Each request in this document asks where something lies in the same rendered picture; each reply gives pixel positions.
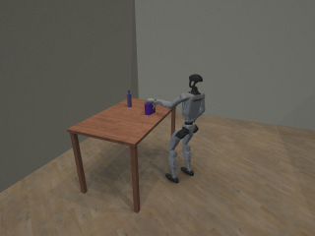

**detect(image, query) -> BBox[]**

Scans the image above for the left robot forearm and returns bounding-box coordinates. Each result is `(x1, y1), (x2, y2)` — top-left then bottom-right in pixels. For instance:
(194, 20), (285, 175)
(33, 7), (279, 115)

(154, 99), (171, 107)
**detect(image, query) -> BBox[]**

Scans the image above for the robot torso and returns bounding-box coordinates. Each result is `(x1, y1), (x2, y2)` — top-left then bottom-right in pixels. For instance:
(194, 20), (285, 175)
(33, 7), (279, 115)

(181, 91), (202, 135)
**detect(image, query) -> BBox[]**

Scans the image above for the right robot thigh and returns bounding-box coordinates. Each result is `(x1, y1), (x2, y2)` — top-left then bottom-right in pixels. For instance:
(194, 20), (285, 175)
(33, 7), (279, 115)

(182, 125), (199, 152)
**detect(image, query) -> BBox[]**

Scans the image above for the sponge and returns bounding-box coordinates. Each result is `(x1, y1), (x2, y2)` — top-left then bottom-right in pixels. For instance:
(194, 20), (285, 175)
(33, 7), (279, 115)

(144, 103), (156, 115)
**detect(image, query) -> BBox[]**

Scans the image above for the table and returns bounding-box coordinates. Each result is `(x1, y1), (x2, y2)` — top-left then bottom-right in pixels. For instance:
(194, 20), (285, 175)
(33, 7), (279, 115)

(67, 98), (177, 213)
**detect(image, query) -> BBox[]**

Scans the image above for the left robot hand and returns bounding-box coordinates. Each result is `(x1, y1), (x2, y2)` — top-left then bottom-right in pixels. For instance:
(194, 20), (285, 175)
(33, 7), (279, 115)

(144, 98), (156, 109)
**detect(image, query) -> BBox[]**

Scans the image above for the left robot upper arm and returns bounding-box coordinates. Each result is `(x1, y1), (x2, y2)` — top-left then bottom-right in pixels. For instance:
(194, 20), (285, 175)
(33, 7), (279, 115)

(167, 92), (191, 109)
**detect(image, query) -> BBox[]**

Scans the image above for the right robot upper arm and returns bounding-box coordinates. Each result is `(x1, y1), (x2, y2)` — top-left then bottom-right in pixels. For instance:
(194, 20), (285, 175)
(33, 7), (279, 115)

(199, 92), (206, 113)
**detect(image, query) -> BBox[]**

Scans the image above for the right robot forearm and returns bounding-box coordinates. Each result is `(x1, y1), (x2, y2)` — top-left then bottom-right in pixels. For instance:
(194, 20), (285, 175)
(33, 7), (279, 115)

(192, 113), (203, 122)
